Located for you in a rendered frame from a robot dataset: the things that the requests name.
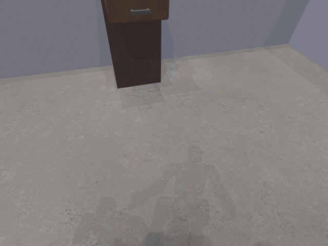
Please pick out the drawer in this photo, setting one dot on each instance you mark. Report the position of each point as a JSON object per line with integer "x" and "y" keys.
{"x": 118, "y": 11}

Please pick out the cabinet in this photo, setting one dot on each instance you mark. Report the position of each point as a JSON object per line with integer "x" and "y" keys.
{"x": 135, "y": 50}

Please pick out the handle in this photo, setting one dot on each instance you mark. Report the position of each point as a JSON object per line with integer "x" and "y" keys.
{"x": 140, "y": 12}

